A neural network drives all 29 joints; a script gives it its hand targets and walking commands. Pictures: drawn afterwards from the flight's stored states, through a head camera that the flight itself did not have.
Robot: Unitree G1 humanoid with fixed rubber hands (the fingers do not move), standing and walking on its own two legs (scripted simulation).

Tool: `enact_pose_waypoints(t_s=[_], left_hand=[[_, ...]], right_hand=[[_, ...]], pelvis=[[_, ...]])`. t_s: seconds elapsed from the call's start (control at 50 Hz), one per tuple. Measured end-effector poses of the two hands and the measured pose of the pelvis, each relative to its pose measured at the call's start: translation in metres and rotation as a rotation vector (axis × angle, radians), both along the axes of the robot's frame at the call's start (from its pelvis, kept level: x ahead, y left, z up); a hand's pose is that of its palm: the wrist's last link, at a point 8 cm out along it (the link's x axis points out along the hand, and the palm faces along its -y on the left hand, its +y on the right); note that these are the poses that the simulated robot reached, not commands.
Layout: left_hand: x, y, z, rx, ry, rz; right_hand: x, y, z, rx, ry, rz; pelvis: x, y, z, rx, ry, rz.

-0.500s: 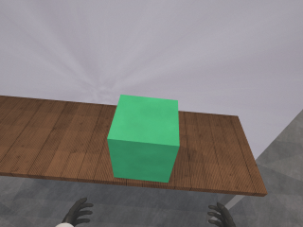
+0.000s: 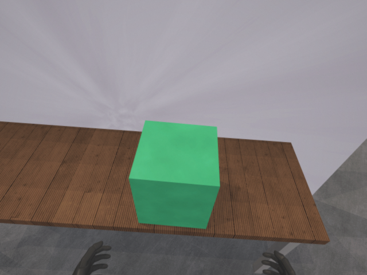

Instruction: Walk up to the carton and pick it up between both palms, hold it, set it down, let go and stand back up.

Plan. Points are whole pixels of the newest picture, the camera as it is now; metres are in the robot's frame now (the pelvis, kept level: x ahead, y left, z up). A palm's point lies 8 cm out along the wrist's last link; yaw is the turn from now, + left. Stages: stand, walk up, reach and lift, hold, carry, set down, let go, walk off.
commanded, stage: let go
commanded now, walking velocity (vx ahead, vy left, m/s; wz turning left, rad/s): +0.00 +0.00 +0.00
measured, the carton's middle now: (176, 176) +0.42 +0.03 -0.09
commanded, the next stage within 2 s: stand in 0.66 s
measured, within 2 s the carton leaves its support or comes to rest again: neither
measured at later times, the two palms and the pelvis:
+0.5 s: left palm (84, 272) +0.16 +0.22 -0.07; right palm out of the picture +0.15 -0.24 -0.07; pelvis +0.00 -0.01 +0.00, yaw +0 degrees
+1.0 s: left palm out of the picture +0.05 +0.23 -0.11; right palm out of the picture +0.04 -0.23 -0.14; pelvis -0.02 +0.00 +0.00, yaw +3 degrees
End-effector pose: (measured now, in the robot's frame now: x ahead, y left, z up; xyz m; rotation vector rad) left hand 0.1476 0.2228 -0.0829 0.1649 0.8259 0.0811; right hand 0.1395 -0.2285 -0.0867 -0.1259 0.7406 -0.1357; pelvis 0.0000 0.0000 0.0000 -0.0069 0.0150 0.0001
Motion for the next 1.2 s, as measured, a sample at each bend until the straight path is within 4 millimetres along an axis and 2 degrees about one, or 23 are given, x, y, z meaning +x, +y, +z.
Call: enact_pose_waypoints(t_s=[0.2,0.4,0.56,0.7,0.76,0.84,0.96,1.06,1.2], left_hand=[[0.015,-0.004,0.007,-0.005,-0.043,0.002],[0.015,-0.005,0.013,-0.010,-0.072,0.015],[0.010,-0.008,0.016,-0.014,-0.084,0.017],[0.004,-0.012,0.016,-0.003,-0.103,0.002],[-0.010,-0.007,0.009,0.033,-0.086,-0.005],[-0.042,0.001,-0.005,0.041,-0.005,0.025],[-0.088,0.009,-0.024,0.046,0.149,0.070],[-0.109,0.014,-0.032,0.041,0.212,0.108],[-0.122,0.017,-0.041,0.034,0.269,0.134]], right_hand=[[0.011,-0.003,0.005,-0.001,-0.026,0.012],[0.016,-0.006,0.012,-0.005,-0.060,0.023],[0.012,-0.008,0.012,0.002,-0.065,0.026],[0.000,-0.012,0.009,-0.009,-0.043,0.027],[-0.021,-0.014,-0.010,-0.036,0.114,0.037],[-0.056,-0.011,-0.032,-0.027,0.299,0.036],[-0.094,-0.003,-0.049,-0.003,0.439,0.036],[-0.105,-0.004,-0.051,-0.015,0.476,0.029],[-0.104,-0.007,-0.050,-0.039,0.485,0.008]], pelvis=[[0.004,-0.001,0.000,0.000,0.007,-0.001],[0.002,-0.004,0.001,0.002,-0.001,0.002],[-0.004,-0.007,0.001,0.005,-0.007,0.006],[-0.011,-0.009,0.000,0.006,-0.014,0.007],[-0.014,-0.008,-0.003,-0.003,-0.016,0.026],[-0.015,-0.007,-0.004,-0.005,-0.014,0.032],[-0.018,-0.003,-0.005,-0.006,-0.018,0.043],[-0.016,0.000,-0.005,-0.004,-0.027,0.047],[-0.013,0.004,-0.004,-0.003,-0.037,0.052]])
